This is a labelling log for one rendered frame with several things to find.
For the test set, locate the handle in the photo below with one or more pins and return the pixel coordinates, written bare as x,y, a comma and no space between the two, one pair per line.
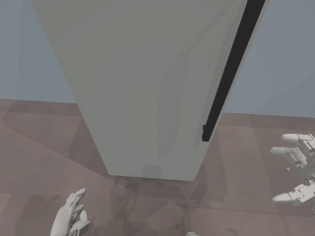
247,24

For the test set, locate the right robot hand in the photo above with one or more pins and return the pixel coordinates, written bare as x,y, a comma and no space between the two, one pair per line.
306,189

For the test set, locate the left robot hand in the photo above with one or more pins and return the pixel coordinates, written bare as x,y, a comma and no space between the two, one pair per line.
64,222

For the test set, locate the fridge door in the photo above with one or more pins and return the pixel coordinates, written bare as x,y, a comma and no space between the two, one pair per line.
145,74

